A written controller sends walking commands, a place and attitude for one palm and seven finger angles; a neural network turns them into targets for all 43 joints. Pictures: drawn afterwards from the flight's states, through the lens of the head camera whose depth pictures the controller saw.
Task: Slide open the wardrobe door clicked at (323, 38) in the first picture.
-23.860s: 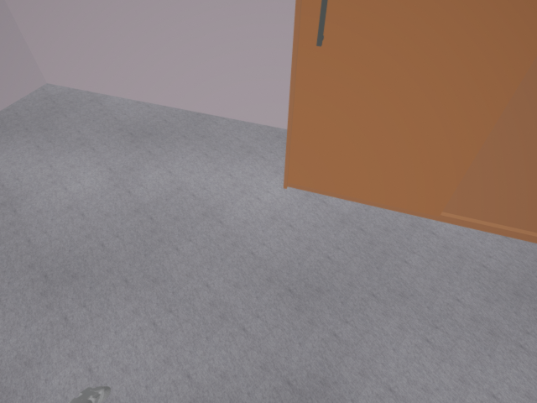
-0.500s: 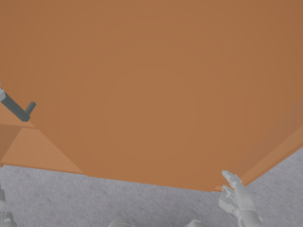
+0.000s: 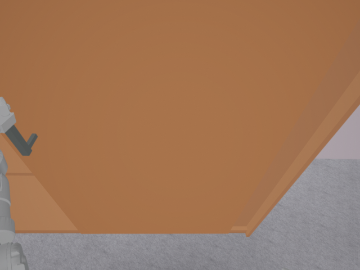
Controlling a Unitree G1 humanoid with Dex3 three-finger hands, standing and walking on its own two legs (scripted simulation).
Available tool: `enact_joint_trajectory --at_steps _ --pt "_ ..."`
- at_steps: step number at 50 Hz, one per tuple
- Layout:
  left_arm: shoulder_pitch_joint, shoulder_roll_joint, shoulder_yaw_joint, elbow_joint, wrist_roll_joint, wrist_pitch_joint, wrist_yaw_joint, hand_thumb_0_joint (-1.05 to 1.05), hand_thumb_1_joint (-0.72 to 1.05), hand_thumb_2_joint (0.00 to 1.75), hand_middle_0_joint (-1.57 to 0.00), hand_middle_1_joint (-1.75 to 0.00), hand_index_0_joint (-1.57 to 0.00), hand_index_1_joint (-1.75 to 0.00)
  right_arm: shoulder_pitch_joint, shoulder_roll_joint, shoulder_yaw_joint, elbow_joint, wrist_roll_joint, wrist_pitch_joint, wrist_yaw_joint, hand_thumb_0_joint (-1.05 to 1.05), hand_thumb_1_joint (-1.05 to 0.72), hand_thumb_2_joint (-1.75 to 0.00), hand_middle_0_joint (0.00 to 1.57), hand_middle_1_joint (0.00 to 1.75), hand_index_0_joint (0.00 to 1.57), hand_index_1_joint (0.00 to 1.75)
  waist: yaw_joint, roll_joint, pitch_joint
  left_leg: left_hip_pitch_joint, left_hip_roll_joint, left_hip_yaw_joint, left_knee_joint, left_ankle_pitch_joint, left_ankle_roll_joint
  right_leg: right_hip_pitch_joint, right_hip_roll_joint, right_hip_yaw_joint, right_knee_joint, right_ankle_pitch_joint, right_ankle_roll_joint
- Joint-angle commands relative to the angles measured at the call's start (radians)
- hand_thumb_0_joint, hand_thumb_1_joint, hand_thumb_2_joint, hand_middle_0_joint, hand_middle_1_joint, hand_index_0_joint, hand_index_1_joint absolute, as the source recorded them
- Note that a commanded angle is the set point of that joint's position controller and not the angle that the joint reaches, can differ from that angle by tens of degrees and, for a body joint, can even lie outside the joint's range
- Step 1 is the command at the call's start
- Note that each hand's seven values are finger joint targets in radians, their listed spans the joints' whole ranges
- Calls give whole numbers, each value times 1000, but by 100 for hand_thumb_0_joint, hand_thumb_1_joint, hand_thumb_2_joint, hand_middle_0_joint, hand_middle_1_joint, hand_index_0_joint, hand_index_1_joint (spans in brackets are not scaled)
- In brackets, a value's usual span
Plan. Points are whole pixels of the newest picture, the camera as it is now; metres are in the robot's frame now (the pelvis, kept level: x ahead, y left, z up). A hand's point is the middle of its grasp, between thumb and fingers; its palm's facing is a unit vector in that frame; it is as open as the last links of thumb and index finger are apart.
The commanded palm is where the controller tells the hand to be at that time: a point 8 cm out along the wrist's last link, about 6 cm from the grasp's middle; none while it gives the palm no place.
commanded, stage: stop walking and hold the door there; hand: left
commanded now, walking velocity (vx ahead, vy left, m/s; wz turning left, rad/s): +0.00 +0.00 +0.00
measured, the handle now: (2, 105) +0.40 +0.41 +0.16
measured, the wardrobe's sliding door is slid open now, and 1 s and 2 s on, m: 0.64 0.64 0.64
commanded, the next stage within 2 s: none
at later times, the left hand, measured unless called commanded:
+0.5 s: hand (5, 115) +0.36 +0.37 +0.17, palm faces +0.59 -0.78 -0.21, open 6.3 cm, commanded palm +0.31 +0.39 +0.14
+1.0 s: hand (6, 120) +0.36 +0.38 +0.15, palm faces +0.48 -0.83 -0.28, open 5.6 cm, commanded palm +0.31 +0.42 +0.14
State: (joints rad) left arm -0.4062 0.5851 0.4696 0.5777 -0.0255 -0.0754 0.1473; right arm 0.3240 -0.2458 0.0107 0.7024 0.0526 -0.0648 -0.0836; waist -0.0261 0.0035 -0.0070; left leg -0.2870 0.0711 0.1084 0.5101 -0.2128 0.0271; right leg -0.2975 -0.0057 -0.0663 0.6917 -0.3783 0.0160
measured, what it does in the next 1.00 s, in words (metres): steps on the spot: right foot, then left foot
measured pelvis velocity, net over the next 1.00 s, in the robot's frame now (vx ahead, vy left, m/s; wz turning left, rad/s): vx -0.03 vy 0.06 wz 0.02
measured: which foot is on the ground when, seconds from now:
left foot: down 0.00-0.82, up 0.84-0.96, down 0.98-1.00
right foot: up 0.00-0.04, down 0.06-1.00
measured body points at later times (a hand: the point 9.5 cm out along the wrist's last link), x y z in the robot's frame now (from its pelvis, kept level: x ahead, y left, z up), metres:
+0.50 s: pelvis -0.05 +0.01 +0.00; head -0.05 +0.01 +0.45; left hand +0.32 +0.41 +0.19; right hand +0.01 -0.28 -0.11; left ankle +0.04 +0.10 -0.74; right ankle -0.04 -0.12 -0.74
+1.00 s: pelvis -0.03 +0.06 -0.01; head -0.02 +0.05 +0.43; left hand +0.33 +0.42 +0.17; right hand +0.08 -0.24 -0.12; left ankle +0.01 +0.17 -0.74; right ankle -0.04 -0.12 -0.74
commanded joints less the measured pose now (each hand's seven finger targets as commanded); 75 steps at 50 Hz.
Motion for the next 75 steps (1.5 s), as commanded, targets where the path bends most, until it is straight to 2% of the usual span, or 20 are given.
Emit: enact_joint_trajectory --at_steps 1,4,6,7,13,17,27,34,39,44,47,49,51,52,57,62,64,68,71,75 --pt "-293 244 -30 -193 23 -70 -24 0 90 90 -45 -140 -45 -140 -97 -213 -51 -125 -14 -61 -12 0 -90 -90 20 30 20 30 12 249 -212 162 164 -182 -115 263 43 91 -3 -11 -260 114 -5" --pt "-314 342 36 -139 32 -70 -19 0 90 90 -45 -140 -45 -140 -87 -206 -49 -125 -19 -51 -20 0 -90 -90 20 30 20 30 -2 96 -270 103 96 -89 -6 237 -16 177 -134 105 -255 498 -51" --pt "-329 399 98 -76 30 -69 -11 0 90 90 -45 -140 -45 -140 -68 -207 -53 -104 -9 -42 -28 0 -90 -90 20 30 20 30 5 10 -322 125 79 -66 37 287 -21 178 -150 116 -228 626 -50" --pt "-329 344 41 -45 21 -55 -17 0 90 90 -45 -140 -45 -140 -79 -204 -53 -105 -1 -34 -32 0 -90 -90 20 30 20 30 2 -35 -324 121 77 -71 37 290 -16 192 -148 114 -222 647 -47" --pt "-410 325 0 90 24 -66 -25 0 90 90 -45 -140 -45 -140 -86 -218 -45 -97 -6 -23 -42 0 -90 -90 20 30 20 30 3 160 -189 91 147 -177 -158 -52 23 26 -54 55 -238 88 -20" --pt "-429 321 -15 191 21 -75 -23 0 90 90 -45 -140 -45 -140 -77 -224 -44 -90 -2 -22 -46 0 -90 -90 20 30 20 30 5 205 -109 -42 171 -231 -330 -379 30 69 -22 20 -176 1 -28" --pt "-471 305 -51 321 28 -89 -44 0 90 90 -45 -140 -45 -140 -22 -238 -64 -63 -2 -31 -36 0 -90 -90 20 30 20 30 -11 18 -153 112 84 -93 -120 -107 -7 -14 -113 116 -365 16 -51" --pt "-471 286 -58 298 37 -115 -51 0 90 90 -45 -140 -45 -140 -28 -238 -66 -55 -4 -25 -32 0 -90 -90 20 30 20 30 -3 85 -124 87 114 -135 -114 -36 12 -34 -92 90 -287 85 -30" --pt "-466 336 -26 274 40 -124 -42 0 90 90 -45 -140 -45 -140 -28 -228 -78 -58 -2 5 -26 0 -90 -90 20 30 20 30 1 -66 -136 22 34 -64 90 42 -18 18 -292 253 -331 294 -89" --pt "-455 321 -23 226 44 -119 -47 0 90 90 -45 -140 -45 -140 -78 -212 -76 -79 7 17 -16 0 -90 -90 20 30 20 30 28 -221 -110 -173 -11 -114 239 -233 -36 185 -431 263 -268 753 -142" --pt "-424 416 68 219 44 -127 -39 0 90 90 -45 -140 -45 -140 -101 -221 -75 -54 -4 17 -30 0 -90 -90 20 30 20 30 14 -190 -103 -32 -23 -61 76 -63 -52 120 -374 124 -190 809 -89" --pt "-455 342 9 122 42 -143 -45 0 90 90 -45 -140 -45 -140 -122 -210 -72 -76 -2 26 -40 0 -90 -90 20 30 20 30 13 -95 -154 99 19 -35 -34 329 -47 64 -286 33 -76 722 -28" --pt "-503 192 -108 -31 27 -168 -67 0 90 90 -45 -140 -45 -140 -126 -205 -75 -110 2 20 -27 0 -90 -90 20 30 20 30 11 177 -213 202 194 -189 -36 820 61 -39 -109 -25 121 104 37" --pt "-522 131 -173 -79 22 -183 -83 0 90 90 -45 -140 -45 -140 -123 -183 -57 -116 -5 6 -14 0 -90 -90 20 30 20 30 0 293 -226 258 230 -245 -99 887 116 -121 -63 -32 261 -214 35" --pt "-577 77 -207 -253 2 -147 -73 0 90 90 -45 -140 -45 -140 -116 -185 -64 -134 4 -45 -14 0 -90 -90 20 30 20 30 -1 85 -320 324 221 -234 -108 490 134 -140 -34 15 363 -123 19" --pt "-648 166 -162 -286 11 -98 -63 0 90 90 -45 -140 -45 -140 -139 -151 -16 -141 -18 -67 -19 0 -90 -90 20 30 20 30 3 197 -325 339 231 -289 -188 198 115 -76 -19 43 93 -99 1" --pt "-683 126 -201 -305 3 -83 -64 0 90 90 -45 -140 -45 -140 -142 -145 -8 -151 -23 -72 -13 0 -90 -90 20 30 20 30 3 227 -336 328 231 -288 -233 114 81 -4 5 22 -19 -110 -14" --pt "-666 173 -149 -250 -1 -77 -60 0 90 90 -45 -140 -45 -140 -128 -166 -13 -150 -33 -65 -11 0 -90 -90 20 30 20 30 12 163 -366 267 181 -244 -184 116 -1 183 10 14 -296 11 -51" --pt "-706 164 -161 -234 -5 -69 -67 0 90 90 -45 -140 -45 -140 -123 -182 -24 -155 -35 -66 -13 0 -90 -90 20 30 20 30 -1 131 -375 289 133 -187 -122 104 -52 140 -52 59 -306 31 -85" --pt "-708 161 -158 -171 -9 -58 -66 0 90 90 -45 -140 -45 -140 -116 -191 -27 -148 -19 -62 -19 0 -90 -90 20 30 20 30 3 124 -388 327 177 -250 -157 90 14 97 -18 35 -252 14 -50"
